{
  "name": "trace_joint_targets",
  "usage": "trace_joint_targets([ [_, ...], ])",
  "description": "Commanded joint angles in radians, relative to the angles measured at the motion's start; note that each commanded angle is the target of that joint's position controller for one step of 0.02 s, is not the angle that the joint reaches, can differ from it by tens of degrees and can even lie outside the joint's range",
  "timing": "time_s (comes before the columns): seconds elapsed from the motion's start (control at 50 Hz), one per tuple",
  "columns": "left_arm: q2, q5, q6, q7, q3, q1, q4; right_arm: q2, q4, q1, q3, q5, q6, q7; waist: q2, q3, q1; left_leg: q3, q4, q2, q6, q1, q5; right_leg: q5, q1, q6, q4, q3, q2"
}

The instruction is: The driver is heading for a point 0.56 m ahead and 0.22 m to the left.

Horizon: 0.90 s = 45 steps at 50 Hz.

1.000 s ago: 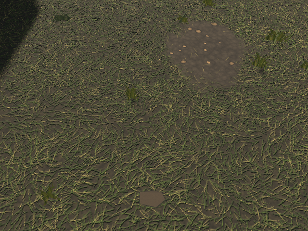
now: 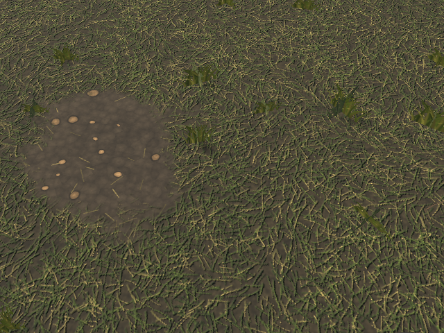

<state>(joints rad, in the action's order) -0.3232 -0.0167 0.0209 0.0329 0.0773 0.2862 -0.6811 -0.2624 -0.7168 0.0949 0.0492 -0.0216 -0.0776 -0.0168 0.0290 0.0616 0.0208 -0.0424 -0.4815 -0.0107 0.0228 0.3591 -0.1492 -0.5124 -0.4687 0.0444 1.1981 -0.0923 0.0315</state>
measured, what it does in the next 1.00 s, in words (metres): steps on the spot, turning left: right foot, then left foot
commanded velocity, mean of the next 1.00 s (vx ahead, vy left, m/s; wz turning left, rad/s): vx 0.05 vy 0.00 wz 0.38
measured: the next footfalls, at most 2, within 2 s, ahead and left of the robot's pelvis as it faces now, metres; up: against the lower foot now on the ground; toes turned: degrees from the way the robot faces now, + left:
right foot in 0.20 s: +0.14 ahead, -0.14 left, +0.00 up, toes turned +5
left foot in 0.50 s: +0.10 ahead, +0.12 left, +0.00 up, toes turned +14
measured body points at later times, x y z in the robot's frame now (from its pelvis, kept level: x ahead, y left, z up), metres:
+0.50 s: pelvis +0.07 +0.02 -0.01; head +0.09 +0.04 +0.44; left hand +0.19 +0.32 -0.10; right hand +0.25 -0.25 -0.10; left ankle +0.06 +0.11 -0.73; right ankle +0.11 -0.14 -0.73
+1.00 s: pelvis +0.09 +0.01 +0.01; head +0.12 +0.03 +0.45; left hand +0.11 +0.34 -0.09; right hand +0.36 -0.17 -0.08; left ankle +0.06 +0.11 -0.73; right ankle +0.16 -0.10 -0.72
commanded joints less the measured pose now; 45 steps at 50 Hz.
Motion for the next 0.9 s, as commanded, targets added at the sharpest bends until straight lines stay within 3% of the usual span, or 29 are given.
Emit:
trace_joint_targets([
  [0.02,-0.015,0.008,0.003,0.006,0.006,0.064,0.063,-0.103,0.013,0.004,0.018,-0.007,-0.005,-0.003,-0.152,-0.133,0.018,0.197,0.169,0.24,0.208,-0.134,0.579,0.043,-0.01,0.017,-0.144,-0.004,-0.062],
  [0.06,0.015,0.027,-0.003,0.003,-0.012,0.048,0.057,-0.108,-0.005,-0.035,0.016,0.005,-0.005,-0.008,-0.15,-0.178,0.03,0.152,0.163,0.223,0.211,-0.113,0.66,0.141,0.112,0.015,-0.352,0.019,-0.076],
  [0.1,-0.004,0.028,-0.007,-0.001,-0.011,0.009,0.055,-0.143,-0.023,-0.022,0.024,0.025,0.006,-0.011,-0.159,-0.204,0.01,0.154,0.151,0.213,0.205,-0.137,0.615,0.253,0.181,0.017,-0.49,0.041,-0.056],
  [0.16,-0.039,0.025,-0.005,-0.006,0.0,-0.029,0.057,-0.176,-0.036,-0.016,0.028,0.045,0.027,-0.011,-0.142,-0.172,0.016,0.197,0.13,0.196,0.171,-0.103,0.318,0.399,0.297,-0.013,-0.698,0.068,-0.023],
  [0.18,-0.057,0.032,-0.005,-0.004,0.005,-0.053,0.068,-0.165,-0.04,-0.004,0.022,0.05,0.032,-0.01,-0.136,-0.15,0.016,0.215,0.12,0.175,0.135,-0.064,0.181,0.437,0.345,-0.037,-0.766,0.054,-0.033],
  [0.2,-0.097,0.041,-0.004,0.003,0.013,-0.065,0.088,-0.143,-0.042,0.022,0.013,0.041,0.033,-0.01,-0.097,-0.15,0.007,0.225,0.089,0.146,0.083,-0.011,0.037,0.51,0.409,-0.073,-0.784,-0.018,-0.11],
  [0.22,-0.157,0.048,0.001,0.014,0.026,-0.066,0.109,-0.114,-0.036,0.056,0.005,0.021,0.031,-0.014,0.019,-0.17,-0.019,0.175,-0.002,0.069,0.033,0.057,-0.165,0.644,0.468,-0.129,-0.76,-0.105,-0.238],
  [0.24,-0.162,0.042,0.011,0.015,0.032,-0.08,0.088,-0.078,-0.035,0.106,-0.005,0.033,0.035,-0.009,0.172,-0.185,-0.047,0.061,-0.076,0.003,-0.004,0.073,-0.265,0.522,0.42,-0.204,-0.797,-0.154,-0.3],
  [0.26,-0.122,0.037,0.01,0.011,0.027,-0.1,0.093,-0.106,-0.037,0.084,0.001,0.036,0.042,-0.002,0.181,-0.148,-0.023,0.034,-0.144,0.001,-0.026,0.076,-0.25,0.455,0.379,-0.22,-0.83,-0.175,-0.302],
  [0.28,-0.11,0.037,0.006,0.012,0.026,-0.111,0.094,-0.131,-0.031,0.065,0.014,0.038,0.05,0.002,0.185,-0.124,-0.012,0.023,-0.215,-0.002,-0.032,0.108,-0.256,0.48,0.372,-0.219,-0.829,-0.173,-0.305],
  [0.32,-0.117,0.033,-0.007,0.018,0.03,-0.116,0.095,-0.148,-0.027,0.079,0.029,0.034,0.075,0.006,0.19,-0.119,-0.002,0.041,-0.391,0.022,-0.048,0.145,-0.38,0.674,0.361,-0.258,-0.823,-0.184,-0.368],
  [0.36,-0.114,0.026,-0.013,0.02,0.031,-0.146,0.088,-0.128,-0.02,0.099,0.033,0.044,0.095,0.004,0.14,-0.117,-0.02,0.042,-0.446,0.047,-0.059,0.14,-0.407,0.774,0.337,-0.263,-0.815,-0.127,-0.371],
  [0.4,-0.117,0.02,-0.01,0.018,0.036,-0.194,0.086,-0.111,-0.013,0.1,0.03,0.046,0.106,0.0,0.134,-0.127,-0.026,0.013,-0.38,0.049,-0.062,0.075,-0.328,0.771,0.307,-0.241,-0.803,-0.052,-0.341],
  [0.44,-0.121,0.012,-0.003,0.016,0.04,-0.215,0.076,-0.113,-0.002,0.107,0.034,0.044,0.114,-0.01,0.138,-0.139,-0.034,-0.016,-0.275,0.037,-0.052,0.008,-0.233,0.726,0.296,-0.219,-0.772,-0.005,-0.327],
  [0.48,-0.11,-0.004,0.002,0.017,0.04,-0.223,0.062,-0.118,-0.011,0.156,0.044,0.039,0.117,-0.02,0.11,-0.147,-0.063,-0.054,-0.088,-0.003,-0.017,-0.111,-0.067,0.598,0.25,-0.164,-0.686,0.056,-0.295],
  [0.5,-0.082,-0.002,0.001,0.013,0.036,-0.166,0.036,-0.148,-0.004,0.161,0.055,0.027,0.115,-0.014,0.007,-0.127,-0.053,0.028,0.023,0.01,0.019,-0.178,0.075,0.419,0.176,-0.094,-0.564,0.123,-0.241],
  [0.52,-0.015,0.046,0.002,0.011,0.015,-0.142,0.064,-0.296,0.028,0.16,0.088,0.022,0.109,0.007,-0.329,-0.112,-0.012,0.431,0.108,0.282,0.143,-0.3,0.44,-0.011,-0.086,0.029,-0.254,0.226,-0.101],
  [0.54,-0.039,0.04,-0.004,0.02,0.017,-0.254,0.1,-0.311,0.049,0.19,0.081,-0.017,0.092,-0.004,-0.307,-0.15,-0.092,0.604,0.153,0.404,0.323,-0.27,0.523,-0.212,-0.18,0.033,-0.065,0.065,-0.011],
  [0.56,-0.072,0.022,-0.006,0.025,0.027,-0.265,0.094,-0.287,0.052,0.174,0.074,-0.024,0.073,-0.008,-0.198,-0.148,-0.088,0.549,0.149,0.374,0.325,-0.276,0.462,-0.166,-0.207,0.021,0.017,0.011,-0.033],
  [0.6,-0.09,0.025,-0.005,0.038,0.039,-0.235,0.057,-0.236,0.058,0.095,0.063,0.018,0.064,0.009,-0.115,-0.125,-0.047,0.43,0.119,0.278,0.226,-0.29,0.358,-0.005,-0.231,0.012,-0.011,-0.005,-0.066],
  [0.62,-0.096,0.026,-0.004,0.042,0.044,-0.223,0.05,-0.22,0.063,0.072,0.055,0.033,0.07,0.019,-0.125,-0.127,-0.035,0.4,0.118,0.253,0.206,-0.276,0.365,0.045,-0.205,0.019,-0.033,-0.01,-0.071],
  [0.68,-0.066,0.015,-0.012,0.031,0.038,-0.191,0.035,-0.207,0.075,0.088,0.05,0.031,0.084,0.039,-0.134,-0.166,-0.028,0.368,0.121,0.213,0.201,-0.293,0.391,0.134,-0.155,0.038,-0.067,0.0,-0.037],
  [0.76,-0.049,0.015,-0.02,0.025,0.03,-0.218,0.036,-0.221,0.086,0.101,0.058,0.035,0.098,0.053,-0.142,-0.155,-0.044,0.403,0.127,0.195,0.198,-0.308,0.263,0.176,-0.136,0.058,-0.258,-0.011,-0.023],
  [0.84,-0.055,0.011,-0.031,0.011,0.029,-0.226,0.033,-0.231,0.103,0.082,0.065,0.032,0.108,0.051,-0.172,-0.123,-0.051,0.463,0.137,0.176,0.202,-0.223,0.118,0.174,-0.044,0.058,-0.397,-0.018,-0.007],
  [0.9,-0.064,0.007,-0.045,0.0,0.031,-0.219,0.031,-0.233,0.114,0.067,0.069,0.032,0.115,0.044,-0.183,-0.124,-0.054,0.519,0.121,0.169,0.205,-0.202,0.138,0.153,0.02,0.047,-0.476,-0.022,0.007],
])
